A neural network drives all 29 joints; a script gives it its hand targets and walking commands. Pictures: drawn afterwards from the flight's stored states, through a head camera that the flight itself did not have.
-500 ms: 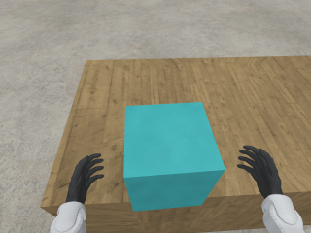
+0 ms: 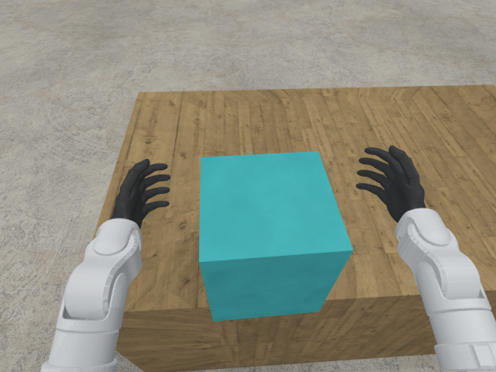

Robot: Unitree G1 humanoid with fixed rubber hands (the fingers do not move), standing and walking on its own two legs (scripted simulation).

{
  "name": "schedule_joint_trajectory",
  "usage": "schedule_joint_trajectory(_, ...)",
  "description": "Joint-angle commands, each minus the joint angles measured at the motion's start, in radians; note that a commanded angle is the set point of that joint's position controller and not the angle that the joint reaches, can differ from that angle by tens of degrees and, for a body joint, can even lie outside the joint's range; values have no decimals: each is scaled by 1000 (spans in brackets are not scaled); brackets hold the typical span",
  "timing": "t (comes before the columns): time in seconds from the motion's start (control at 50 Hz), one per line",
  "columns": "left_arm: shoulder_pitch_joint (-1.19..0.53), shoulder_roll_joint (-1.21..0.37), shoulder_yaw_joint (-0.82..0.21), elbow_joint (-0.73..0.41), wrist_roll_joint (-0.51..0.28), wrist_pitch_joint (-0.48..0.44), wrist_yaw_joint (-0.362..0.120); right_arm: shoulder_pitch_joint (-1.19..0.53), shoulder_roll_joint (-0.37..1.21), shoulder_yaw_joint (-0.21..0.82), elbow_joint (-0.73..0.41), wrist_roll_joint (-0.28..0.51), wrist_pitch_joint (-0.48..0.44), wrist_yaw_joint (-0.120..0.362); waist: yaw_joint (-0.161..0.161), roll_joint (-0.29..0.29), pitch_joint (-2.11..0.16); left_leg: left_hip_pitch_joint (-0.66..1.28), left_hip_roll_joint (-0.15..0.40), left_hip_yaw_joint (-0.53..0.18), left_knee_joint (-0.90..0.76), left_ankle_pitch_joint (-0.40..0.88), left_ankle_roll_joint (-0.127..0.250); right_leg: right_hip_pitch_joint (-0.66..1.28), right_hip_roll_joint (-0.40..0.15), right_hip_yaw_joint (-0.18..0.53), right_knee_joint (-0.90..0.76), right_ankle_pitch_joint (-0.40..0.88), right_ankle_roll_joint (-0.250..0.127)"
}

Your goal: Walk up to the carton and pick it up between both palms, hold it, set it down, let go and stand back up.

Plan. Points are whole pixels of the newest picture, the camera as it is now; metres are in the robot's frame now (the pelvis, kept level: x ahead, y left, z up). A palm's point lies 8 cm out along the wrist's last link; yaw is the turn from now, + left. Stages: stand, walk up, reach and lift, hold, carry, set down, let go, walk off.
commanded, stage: reach and lift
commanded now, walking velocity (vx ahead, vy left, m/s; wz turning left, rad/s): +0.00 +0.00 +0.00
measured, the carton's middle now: (263, 239) +0.37 -0.01 -0.02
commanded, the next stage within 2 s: none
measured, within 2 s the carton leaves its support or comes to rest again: neither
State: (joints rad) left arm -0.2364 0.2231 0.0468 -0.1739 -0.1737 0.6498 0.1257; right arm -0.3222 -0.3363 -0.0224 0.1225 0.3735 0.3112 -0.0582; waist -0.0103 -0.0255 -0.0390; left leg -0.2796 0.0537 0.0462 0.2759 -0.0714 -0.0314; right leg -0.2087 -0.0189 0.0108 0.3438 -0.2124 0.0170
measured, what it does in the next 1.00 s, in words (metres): stands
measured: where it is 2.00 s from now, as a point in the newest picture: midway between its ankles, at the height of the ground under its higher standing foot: outside the picture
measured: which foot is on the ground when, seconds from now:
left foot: down 0.00-1.00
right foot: down 0.00-1.00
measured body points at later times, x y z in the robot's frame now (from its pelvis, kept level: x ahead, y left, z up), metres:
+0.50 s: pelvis +0.00 +0.00 +0.00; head +0.02 +0.01 +0.45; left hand +0.40 +0.20 +0.16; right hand +0.42 -0.21 +0.19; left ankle +0.04 +0.14 -0.75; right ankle -0.03 -0.13 -0.75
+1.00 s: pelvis +0.01 +0.00 +0.00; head +0.03 +0.01 +0.45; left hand +0.40 +0.19 +0.07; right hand +0.41 -0.23 +0.09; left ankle +0.04 +0.14 -0.75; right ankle -0.03 -0.13 -0.75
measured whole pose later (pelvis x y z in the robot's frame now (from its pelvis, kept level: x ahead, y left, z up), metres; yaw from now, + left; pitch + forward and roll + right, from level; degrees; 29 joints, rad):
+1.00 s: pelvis +0.01 +0.00 +0.00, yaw +0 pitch +4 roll +0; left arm -0.54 0.15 0.11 0.61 -0.12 0.21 0.07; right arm -0.56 -0.37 -0.02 0.71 0.33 0.05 0.02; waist 0.02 -0.03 -0.03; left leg -0.28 0.05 0.05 0.29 -0.09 -0.03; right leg -0.21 -0.02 0.01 0.36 -0.23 0.02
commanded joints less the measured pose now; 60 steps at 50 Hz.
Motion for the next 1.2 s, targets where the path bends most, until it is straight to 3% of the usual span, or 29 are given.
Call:
schedule_joint_trajectory(0.0, -395, 73, 184, -47, 32, 36, -1, -390, -261, -55, 26, 23, 4, -6, 17, -21, -288, 415, -36, 8, 16, 91, 16, -40, 68, 19, -62, 166, 1)
schedule_joint_trajectory(0.08, -466, 100, 190, -80, 29, 61, -6, -466, -286, -40, 30, 51, 10, -7, 8, -14, -371, 436, -47, 10, 51, 208, 11, -12, 77, 10, -43, 290, 7)
schedule_joint_trajectory(0.28, -638, 178, 226, -17, 30, 101, -14, -669, -323, 5, 81, 100, 45, -7, 40, -30, -460, 410, -55, 20, 77, 248, 20, 24, 83, 13, -11, 408, 27)
schedule_joint_trajectory(0.3, -676, 181, 223, 53, 37, 103, -14, -697, -329, -1, 174, 89, 57, -2, 36, -21, -417, 390, -54, 14, 70, 208, 19, -4, 82, 11, -19, 356, 27)
schedule_joint_trajectory(0.34, -712, 186, 212, 68, 30, 108, -14, -729, -337, 0, 206, 93, 62, 5, 19, -2, -426, 398, -49, 9, 69, 190, 14, -13, 80, 3, -24, 340, 23)
schedule_joint_trajectory(0.4, -733, 182, 208, 200, 23, 91, -25, -763, -324, 18, 273, 86, 62, 15, 30, -32, -391, 348, -51, 6, 61, 150, 26, -21, 71, 5, -31, 327, 28)
schedule_joint_trajectory(0.42, -731, 190, 207, 177, 27, 85, -23, -761, -320, 19, 264, 89, 59, 16, 34, -18, -418, 358, -49, 7, 64, 157, 23, -19, 76, 3, -29, 318, 24)
schedule_joint_trajectory(0.44, -724, 182, 201, 229, 30, 74, -26, -755, -313, 24, 328, 83, 55, 21, 26, -15, -400, 361, -49, 7, 61, 155, 23, -30, 76, -5, -35, 313, 22)
schedule_joint_trajectory(0.48, -699, 170, 191, 249, 39, 48, -34, -734, -298, 29, 341, 80, 40, 25, 26, -5, -410, 375, -51, 6, 68, 170, 22, -35, 79, -7, -36, 332, 23)
schedule_joint_trajectory(0.5, -689, 160, 187, 276, 46, 29, -38, -718, -276, 37, 383, 71, 33, 29, 27, 4, -392, 368, -52, 6, 65, 158, 22, -53, 79, -7, -39, 308, 21)
schedule_joint_trajectory(0.64, -629, 121, 170, 253, 59, -117, -50, -674, -216, 12, 316, 20, -68, 42, 36, 5, -470, 412, -55, 0, 95, 226, 22, -81, 90, -20, -36, 335, 19)
schedule_joint_trajectory(0.68, -603, 103, 166, 418, 71, -156, -58, -642, -176, 23, 429, 0, -89, 52, 42, -4, -373, 366, -57, 3, 81, 158, 33, -128, 84, -17, -55, 237, 16)
schedule_joint_trajectory(0.74, -560, 90, 173, 475, 88, -226, -65, -631, -142, 30, 377, -29, -144, 52, 76, -47, -368, 342, -57, 5, 72, 112, 48, -112, 78, -6, -58, 213, 21)
schedule_joint_trajectory(0.8, -566, 56, 147, 498, 79, -323, -66, -624, -110, 47, 387, -27, -212, 59, 77, -32, -399, 361, -56, 5, 89, 147, 43, -132, 73, -12, -52, 219, 20)
schedule_joint_trajectory(0.9, -560, 25, 127, 643, 95, -497, -58, -588, -72, 51, 524, -64, -315, 87, 85, -15, -372, 362, -46, 8, 90, 121, 35, -188, 73, -17, -64, 134, 3)
schedule_joint_trajectory(0.96, -574, -5, 114, 679, 100, -599, -62, -590, -56, 62, 575, -80, -385, 91, 85, -26, -414, 363, -50, 18, 118, 182, 26, -168, 73, -19, -49, 197, 4)
schedule_joint_trajectory(0.98, -571, -8, 111, 724, 112, -635, -61, -586, -54, 58, 622, -82, -408, 94, 84, -3, -398, 349, -49, 13, 121, 174, 18, -182, 73, -19, -47, 175, 0)
schedule_joint_trajectory(1.1, -499, -34, 110, 830, 126, -764, -67, -551, -43, 64, 709, -85, -529, 76, 60, -3, -441, 308, -55, 16, 169, 304, -1, -126, 70, -16, -22, 357, 2)
schedule_joint_trajectory(1.12, -519, -34, 103, 870, 123, -783, -68, -574, -39, 73, 737, -84, -544, 74, 60, 5, -439, 287, -56, 12, 175, 294, 0, -145, 66, -15, -17, 337, 3)
schedule_joint_trajectory(1.18, -533, -43, 93, 807, 117, -829, -56, -602, -42, 83, 715, -69, -592, 69, 57, 15, -503, 300, -53, 12, 197, 373, -12, -128, 71, -18, 0, 426, 4)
